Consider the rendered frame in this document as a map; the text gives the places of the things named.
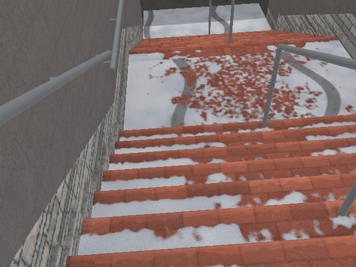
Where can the stairs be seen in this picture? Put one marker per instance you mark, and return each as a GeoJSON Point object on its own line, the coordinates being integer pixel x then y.
{"type": "Point", "coordinates": [223, 38]}
{"type": "Point", "coordinates": [226, 195]}

